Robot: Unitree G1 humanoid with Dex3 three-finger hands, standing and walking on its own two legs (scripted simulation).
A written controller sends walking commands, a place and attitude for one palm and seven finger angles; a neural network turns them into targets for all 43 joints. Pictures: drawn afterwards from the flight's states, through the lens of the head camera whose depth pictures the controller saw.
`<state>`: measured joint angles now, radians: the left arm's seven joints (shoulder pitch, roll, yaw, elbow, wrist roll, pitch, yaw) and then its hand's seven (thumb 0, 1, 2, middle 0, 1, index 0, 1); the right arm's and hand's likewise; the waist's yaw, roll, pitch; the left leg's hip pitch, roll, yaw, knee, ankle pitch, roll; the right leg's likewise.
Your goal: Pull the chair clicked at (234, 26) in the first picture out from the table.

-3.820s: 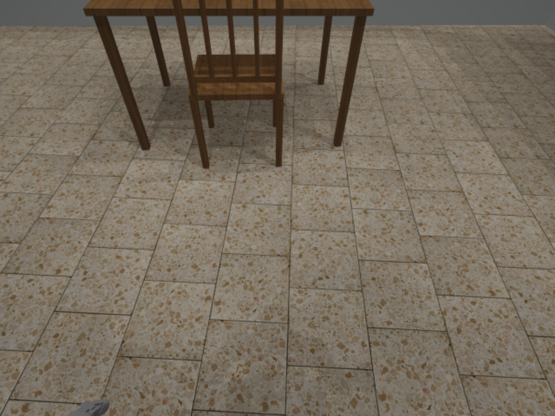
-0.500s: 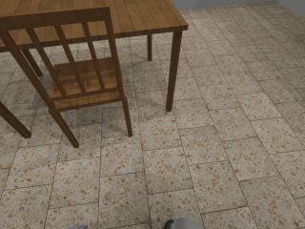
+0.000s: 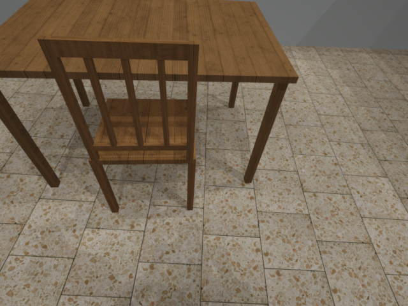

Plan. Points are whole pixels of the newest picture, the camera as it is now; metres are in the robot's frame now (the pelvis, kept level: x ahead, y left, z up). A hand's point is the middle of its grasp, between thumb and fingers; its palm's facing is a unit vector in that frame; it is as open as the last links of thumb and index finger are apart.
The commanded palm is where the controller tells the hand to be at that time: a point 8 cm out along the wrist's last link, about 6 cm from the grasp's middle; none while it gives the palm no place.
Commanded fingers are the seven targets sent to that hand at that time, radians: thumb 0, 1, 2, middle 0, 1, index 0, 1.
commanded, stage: turn to face it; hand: left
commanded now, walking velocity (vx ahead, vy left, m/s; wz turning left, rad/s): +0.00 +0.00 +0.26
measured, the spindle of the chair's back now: (134, 107) +0.69 +0.28 -0.06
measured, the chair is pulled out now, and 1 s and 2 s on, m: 0.00 0.00 0.00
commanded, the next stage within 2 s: take the last steps up to it in 0.08 s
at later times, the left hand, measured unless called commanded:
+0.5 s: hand out of the picture -0.01 +0.13 -0.14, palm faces +0.20 -0.96 -0.22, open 7.4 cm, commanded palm none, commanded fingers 0.00 0.90 0.90 -0.20 -0.30 -0.20 -0.30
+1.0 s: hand (118, 273) +0.21 +0.21 -0.16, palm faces +0.17 -0.96 -0.22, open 7.4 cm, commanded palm none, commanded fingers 0.00 0.90 0.90 -0.20 -0.30 -0.20 -0.30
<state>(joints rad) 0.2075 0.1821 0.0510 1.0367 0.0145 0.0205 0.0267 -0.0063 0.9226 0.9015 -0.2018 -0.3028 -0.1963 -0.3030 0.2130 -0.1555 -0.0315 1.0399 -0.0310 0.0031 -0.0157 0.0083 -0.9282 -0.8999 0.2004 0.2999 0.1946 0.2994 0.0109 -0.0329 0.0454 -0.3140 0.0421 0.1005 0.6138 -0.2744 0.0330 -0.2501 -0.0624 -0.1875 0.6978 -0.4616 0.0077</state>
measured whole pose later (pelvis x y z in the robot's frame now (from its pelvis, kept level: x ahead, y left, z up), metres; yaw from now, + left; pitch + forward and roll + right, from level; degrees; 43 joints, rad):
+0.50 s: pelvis +0.05 -0.03 +0.02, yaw +8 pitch +0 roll +2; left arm 0.39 0.13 0.02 1.07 0.03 -0.05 0.01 0.00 0.91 0.90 -0.20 -0.30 -0.20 -0.30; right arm 0.22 -0.21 -0.07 1.04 -0.03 0.01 0.02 0.01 -0.91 -0.90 0.20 0.30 0.20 0.30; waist 0.02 0.03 0.01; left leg -0.46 0.04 0.04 0.92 -0.30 0.00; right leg -0.08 -0.06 -0.12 0.36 -0.29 -0.01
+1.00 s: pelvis +0.19 +0.02 +0.01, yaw +7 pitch +0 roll +2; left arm 0.23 0.17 0.06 1.03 0.03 -0.02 0.00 0.00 0.91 0.90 -0.20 -0.30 -0.19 -0.30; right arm 0.29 -0.17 -0.04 1.09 -0.03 -0.04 -0.02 0.00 -0.93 -0.90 0.20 0.30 0.20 0.30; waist 0.00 -0.01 0.04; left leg -0.11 0.01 0.15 0.45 -0.32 0.01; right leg -0.41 -0.09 -0.09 0.72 -0.30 -0.01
